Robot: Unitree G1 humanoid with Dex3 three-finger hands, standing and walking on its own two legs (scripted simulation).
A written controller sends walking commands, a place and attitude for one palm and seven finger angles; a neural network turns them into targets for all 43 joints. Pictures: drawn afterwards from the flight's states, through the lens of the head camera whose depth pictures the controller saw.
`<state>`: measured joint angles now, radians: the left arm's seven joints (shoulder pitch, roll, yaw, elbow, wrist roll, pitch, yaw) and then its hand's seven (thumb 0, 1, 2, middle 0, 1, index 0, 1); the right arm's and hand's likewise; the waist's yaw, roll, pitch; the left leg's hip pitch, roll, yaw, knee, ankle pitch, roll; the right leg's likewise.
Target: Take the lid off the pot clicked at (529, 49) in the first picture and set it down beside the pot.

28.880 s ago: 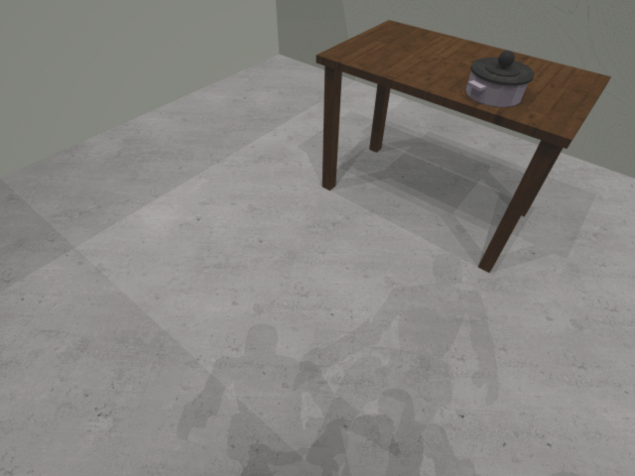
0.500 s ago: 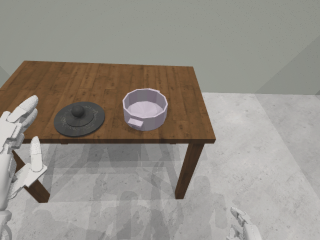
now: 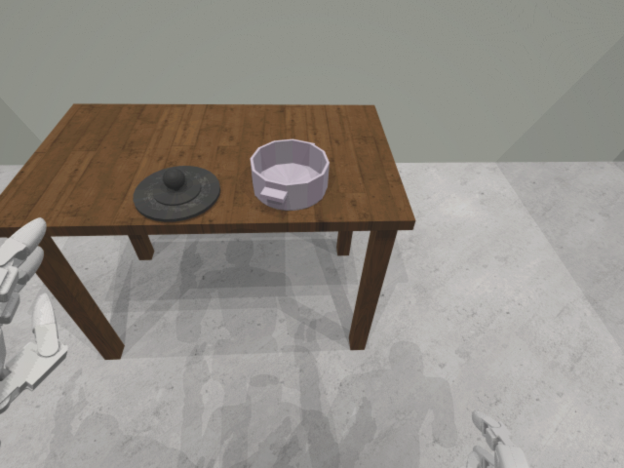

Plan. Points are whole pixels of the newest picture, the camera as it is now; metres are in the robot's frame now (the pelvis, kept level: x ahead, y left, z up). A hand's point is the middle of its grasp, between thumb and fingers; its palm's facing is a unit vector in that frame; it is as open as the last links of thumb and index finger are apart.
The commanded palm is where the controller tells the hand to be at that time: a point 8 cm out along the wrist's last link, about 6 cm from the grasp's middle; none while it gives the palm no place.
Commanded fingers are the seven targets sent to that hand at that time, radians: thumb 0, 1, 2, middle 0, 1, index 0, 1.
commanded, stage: stop stepping back and stand still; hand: left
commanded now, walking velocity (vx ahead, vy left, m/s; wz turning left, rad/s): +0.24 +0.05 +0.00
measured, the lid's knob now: (174, 178) +0.69 +0.34 -0.05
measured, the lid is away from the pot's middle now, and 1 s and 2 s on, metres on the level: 0.26 0.26 0.26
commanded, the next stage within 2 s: let the arm hang, fingers relaxed in 1.60 s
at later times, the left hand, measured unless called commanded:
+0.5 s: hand out of the picture +0.08 +0.26 +0.17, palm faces +0.43 -0.81 -0.39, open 7.4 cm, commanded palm +0.03 +0.31 +0.19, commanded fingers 0.00 0.90 0.90 -0.20 -0.30 -0.20 -0.30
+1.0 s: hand out of the picture -0.05 +0.19 -0.18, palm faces +0.17 -0.97 -0.15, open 7.1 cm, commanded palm none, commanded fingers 0.00 0.90 0.90 -0.20 -0.30 -0.20 -0.30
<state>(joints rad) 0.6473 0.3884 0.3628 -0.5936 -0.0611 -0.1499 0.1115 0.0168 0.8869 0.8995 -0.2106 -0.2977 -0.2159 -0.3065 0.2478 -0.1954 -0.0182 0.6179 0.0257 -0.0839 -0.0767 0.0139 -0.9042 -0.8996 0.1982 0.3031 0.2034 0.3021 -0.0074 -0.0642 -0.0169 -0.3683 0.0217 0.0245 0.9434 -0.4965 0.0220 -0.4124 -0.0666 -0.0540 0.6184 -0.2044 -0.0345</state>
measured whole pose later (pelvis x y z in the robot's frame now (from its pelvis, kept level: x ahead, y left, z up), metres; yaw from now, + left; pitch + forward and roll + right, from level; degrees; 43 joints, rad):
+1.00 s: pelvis -0.04 +0.01 -0.01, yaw +10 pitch +2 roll +0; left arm 0.34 0.22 0.03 0.86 0.01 0.07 -0.01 0.01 0.98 0.90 -0.20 -0.30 -0.20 -0.30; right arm 0.40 -0.21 -0.02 0.89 -0.05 0.02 -0.01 0.01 -0.91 -0.90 0.20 0.30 0.20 0.30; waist -0.03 -0.08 0.04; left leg -0.34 0.03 0.03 0.68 -0.36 0.00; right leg -0.43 -0.02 -0.01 0.84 -0.45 0.00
